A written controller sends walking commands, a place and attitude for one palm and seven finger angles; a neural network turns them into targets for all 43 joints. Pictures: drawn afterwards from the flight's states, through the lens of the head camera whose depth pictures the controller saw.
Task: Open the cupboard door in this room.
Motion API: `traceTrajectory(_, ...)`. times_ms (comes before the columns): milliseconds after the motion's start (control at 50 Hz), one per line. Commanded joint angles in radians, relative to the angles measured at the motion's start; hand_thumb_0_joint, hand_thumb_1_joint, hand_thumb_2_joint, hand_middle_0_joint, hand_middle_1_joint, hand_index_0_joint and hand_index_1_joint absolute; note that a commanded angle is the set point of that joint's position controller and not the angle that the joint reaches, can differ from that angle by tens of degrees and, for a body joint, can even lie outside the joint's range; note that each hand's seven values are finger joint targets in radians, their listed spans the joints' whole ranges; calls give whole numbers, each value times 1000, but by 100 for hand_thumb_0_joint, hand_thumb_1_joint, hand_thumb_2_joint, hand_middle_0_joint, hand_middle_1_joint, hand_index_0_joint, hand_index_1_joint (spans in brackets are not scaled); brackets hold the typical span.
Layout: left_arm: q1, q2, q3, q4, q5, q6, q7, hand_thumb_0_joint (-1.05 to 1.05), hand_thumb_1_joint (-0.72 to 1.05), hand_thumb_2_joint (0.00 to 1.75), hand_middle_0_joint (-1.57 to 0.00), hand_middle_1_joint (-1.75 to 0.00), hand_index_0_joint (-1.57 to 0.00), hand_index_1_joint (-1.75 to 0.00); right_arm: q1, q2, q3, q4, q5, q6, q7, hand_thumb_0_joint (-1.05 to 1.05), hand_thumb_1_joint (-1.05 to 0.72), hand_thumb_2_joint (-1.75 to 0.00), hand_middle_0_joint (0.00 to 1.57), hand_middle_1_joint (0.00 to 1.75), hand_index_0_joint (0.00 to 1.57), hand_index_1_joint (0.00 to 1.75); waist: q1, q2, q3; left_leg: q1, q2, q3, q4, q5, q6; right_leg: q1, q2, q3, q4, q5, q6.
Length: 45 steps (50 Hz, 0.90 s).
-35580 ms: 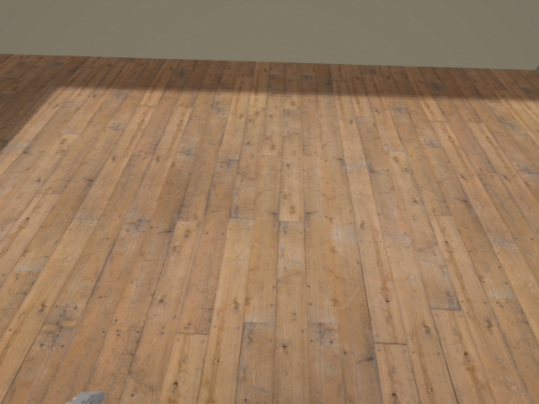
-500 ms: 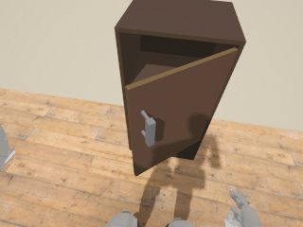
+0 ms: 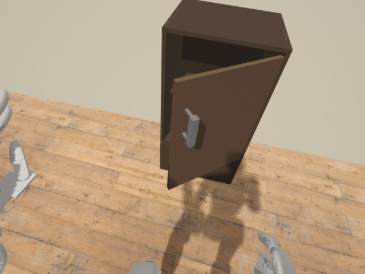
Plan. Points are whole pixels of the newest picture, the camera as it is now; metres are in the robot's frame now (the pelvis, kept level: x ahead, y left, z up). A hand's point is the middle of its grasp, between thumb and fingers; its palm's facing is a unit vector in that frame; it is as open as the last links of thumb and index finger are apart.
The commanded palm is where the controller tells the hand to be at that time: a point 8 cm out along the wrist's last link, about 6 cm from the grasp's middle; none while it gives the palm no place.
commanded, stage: stop stepping back and stand still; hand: left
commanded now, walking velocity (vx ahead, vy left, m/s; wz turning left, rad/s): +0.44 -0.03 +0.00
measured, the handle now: (188, 127) +0.56 +0.06 -0.04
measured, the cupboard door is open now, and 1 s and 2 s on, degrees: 41 41 41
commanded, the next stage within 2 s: let the arm hang, fingers relaxed in 1.56 s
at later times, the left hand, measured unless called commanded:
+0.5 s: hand (63, 194) +0.16 +0.21 +0.19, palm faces +0.37 -0.77 -0.52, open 7.4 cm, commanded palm +0.12 +0.24 +0.19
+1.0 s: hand (82, 179) +0.20 +0.20 +0.17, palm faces +0.29 -0.84 -0.45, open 7.4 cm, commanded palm +0.15 +0.25 +0.19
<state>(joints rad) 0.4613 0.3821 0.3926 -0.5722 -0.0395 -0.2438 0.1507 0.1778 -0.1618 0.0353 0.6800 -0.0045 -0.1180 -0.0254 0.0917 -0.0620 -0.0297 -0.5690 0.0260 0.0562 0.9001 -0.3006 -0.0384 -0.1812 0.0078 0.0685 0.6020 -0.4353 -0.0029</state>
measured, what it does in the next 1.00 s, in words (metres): steps on the spot: left foot, then right foot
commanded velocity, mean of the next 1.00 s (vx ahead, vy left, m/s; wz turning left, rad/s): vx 0.09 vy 0.04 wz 0.00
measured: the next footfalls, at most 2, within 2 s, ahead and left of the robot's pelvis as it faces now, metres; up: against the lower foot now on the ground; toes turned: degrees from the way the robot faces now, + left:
left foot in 0.06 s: +0.07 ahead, +0.12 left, +0.00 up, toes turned +0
right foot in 0.38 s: -0.04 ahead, -0.09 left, +0.00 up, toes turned -11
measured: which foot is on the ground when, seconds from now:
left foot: up 0.00-0.04, down 0.06-0.36, up 0.38-0.78, down 0.80-1.00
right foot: down 0.00-0.06, up 0.08-0.36, down 0.38-1.00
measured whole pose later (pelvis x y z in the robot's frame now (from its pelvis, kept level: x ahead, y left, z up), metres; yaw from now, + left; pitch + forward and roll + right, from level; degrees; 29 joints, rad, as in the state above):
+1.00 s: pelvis -0.04 -0.02 +0.01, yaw -9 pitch -1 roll +0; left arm 0.52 0.39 0.39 -0.44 -0.04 -0.20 0.15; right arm 0.16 -0.21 0.01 0.59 0.01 -0.08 -0.05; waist 0.01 0.00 0.02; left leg -0.26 0.03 0.06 0.48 -0.21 0.00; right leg -0.15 0.07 -0.05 0.45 -0.29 -0.07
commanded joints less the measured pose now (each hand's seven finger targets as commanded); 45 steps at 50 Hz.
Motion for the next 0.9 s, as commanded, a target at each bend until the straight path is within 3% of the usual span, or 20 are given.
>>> traceTrajectory(0, -131, 182, 119, -32, 1, -12, 23, 0, 90, 90, -20, -30, -20, -30, -49, -162, -62, -159, 15, -66, -57, 0, -90, -90, 20, 30, 20, 30, -124, 148, 4, 466, 16, -60, -474, 55, 40, -218, -95, 82, -104, 200, -53)
traceTrajectory(20, -163, 168, 100, -84, -2, -22, 25, 0, 90, 90, -20, -30, -20, -30, -35, -180, -66, -176, 11, -66, -57, 0, -90, -90, 20, 30, 20, 30, -120, 320, -29, 510, 136, -237, -546, 89, 84, -243, -14, 19, 35, 129, -11)
traceTrajectory(40, -200, 198, 109, -126, -2, -25, 29, 0, 90, 90, -20, -30, -20, -30, -22, -181, -68, -191, 12, -71, -56, 0, -90, -90, 20, 30, 20, 30, -123, 336, -42, 512, 264, -417, -634, 60, 143, -289, 39, -42, 175, -34, 15)
traceTrajectory(60, -109, 213, 138, -63, -2, -15, 34, 0, 90, 90, -20, -30, -20, -30, -18, -162, -73, -184, 4, -74, -61, 0, -90, -90, 20, 30, 20, 30, -127, 283, -58, 532, 304, -475, -682, -17, 187, -360, 54, -73, 327, -116, 14)
traceTrajectory(80, -89, 236, 146, -135, -9, -17, 30, 0, 90, 90, -20, -30, -20, -30, -31, -147, -68, -180, -5, -77, -57, 0, -90, -90, 20, 30, 20, 30, -135, 327, -75, 500, 331, -552, -733, -146, 198, -393, 31, -37, 443, -117, 12)
traceTrajectory(120, 23, 197, 128, -202, 0, -25, 19, 0, 90, 90, -20, -30, -20, -30, -55, -147, -73, -189, -2, -82, -37, 0, -90, -90, 20, 30, 20, 30, -126, 202, -52, 397, 302, -428, -743, -285, 213, -357, -8, -22, 490, -5, 4)
traceTrajectory(200, 143, 253, 190, -256, 17, -21, 28, 0, 90, 90, -20, -30, -20, -30, -58, -159, -75, -200, -4, -68, -31, 0, -90, -90, 20, 30, 20, 30, -98, 343, -13, 163, 192, -136, -805, -353, 136, -112, 27, -186, 274, 65, -2)
traceTrajectory(260, 150, 247, 200, -183, 14, -18, 43, 0, 90, 90, -20, -30, -20, -30, -34, -157, -78, -198, -18, -54, -55, 0, -90, -90, 20, 30, 20, 30, -106, 382, -29, 112, 187, -113, -761, -379, 130, 55, 51, -247, 84, -50, -26)
traceTrajectory(300, 140, 275, 227, -120, 19, -3, 42, 0, 90, 90, -20, -30, -20, -30, -39, -159, -81, -189, -19, -35, -65, 0, -90, -90, 20, 30, 20, 30, -93, 281, -40, 44, 136, -58, -565, -348, 103, 190, 26, -209, -128, -25, -42)
traceTrajectory(320, 123, 249, 199, -97, 19, 4, 36, 0, 90, 90, -20, -30, -20, -30, -28, -146, -80, -186, -19, -26, -63, 0, -90, -90, 20, 30, 20, 30, -95, 128, -22, -39, 70, -12, -337, -277, 85, 213, -63, -70, -249, -29, -78)
traceTrajectory(340, 99, 296, 233, -74, 15, 5, 34, 0, 90, 90, -20, -30, -20, -30, -31, -144, -84, -195, -14, -17, -58, 0, -90, -90, 20, 30, 20, 30, -90, -117, -10, -161, -7, 6, -18, -204, 57, 166, -288, 342, -409, -183, -173)
traceTrajectory(360, 8, 333, 264, -77, 4, -19, 32, 0, 90, 90, -20, -30, -20, -30, -31, -185, -90, -177, -26, -30, -56, 0, -90, -90, 20, 30, 20, 30, -94, -115, 43, -194, -6, -60, 189, -137, 36, 33, -407, 489, -479, -137, -221)
traceTrajectory(380, 4, 269, 221, 22, 17, -28, 28, 0, 90, 90, -20, -30, -20, -30, 10, -167, -93, -151, -15, -42, -49, 0, -90, -90, 20, 30, 20, 30, -122, -93, -2, -172, 13, -100, 265, -90, 28, -6, -385, 450, -466, -272, -189)
traceTrajectory(400, -26, 231, 173, 16, 18, -31, 16, 0, 90, 90, -20, -30, -20, -30, 10, -190, -106, -147, -5, -36, -39, 0, -90, -90, 20, 30, 20, 30, -128, -84, 25, -191, 13, -113, 287, -13, 25, -16, -336, 407, -446, -214, -119)
traceTrajectory(440, 28, 191, 139, 111, 18, -53, 6, 0, 90, 90, -20, -30, -20, -30, -4, -176, -98, -119, 3, -37, -44, 0, -90, -90, 20, 30, 20, 30, -126, 12, 57, -147, 30, -82, 269, 105, 17, -7, -266, 175, -371, 173, -70)
traceTrajectory(500, -82, 212, 113, 62, 26, -85, 16, 0, 90, 90, -20, -30, -20, -30, -43, -180, -103, -121, 13, -53, -51, 0, -90, -90, 20, 30, 20, 30, -119, -34, 43, -75, 20, -41, 129, 122, 30, 44, -252, 61, -313, 509, -4)
traceTrajectory(700, 59, 218, 184, -33, 4, -94, 37, 0, 90, 90, -20, -30, -20, -30, -57, -150, -89, -187, 3, -56, -35, 0, -90, -90, 20, 30, 20, 30, -70, -9, -20, 202, -11, 2, -341, 100, 57, 100, -249, 98, -253, 675, -33)
traceTrajectory(740, 37, 203, 163, -33, -3, -85, 34, 0, 90, 90, -20, -30, -20, -30, -46, -158, -87, -189, 6, -51, -32, 0, -90, -90, 20, 30, 20, 30, -81, -3, -39, 304, -11, -10, -455, 191, 65, 82, -205, 76, -217, 666, 2)
traceTrajectory(800, 7, 193, 134, -11, -6, -69, 20, 0, 90, 90, -20, -30, -20, -30, -42, -188, -102, -203, 20, -38, -36, 0, -90, -90, 20, 30, 20, 30, -80, 62, -82, 477, 79, -71, -440, 444, 103, -4, -105, 44, -164, 610, 78)
traceTrajectory(880, 13, 198, 128, -63, 4, -32, 15, 0, 90, 90, -20, -30, -20, -30, -36, -165, -84, -218, 19, -12, -34, 0, -90, -90, 20, 30, 20, 30, -97, 67, -114, 442, 53, -40, -398, 489, 82, 56, -77, 21, -201, 710, 61)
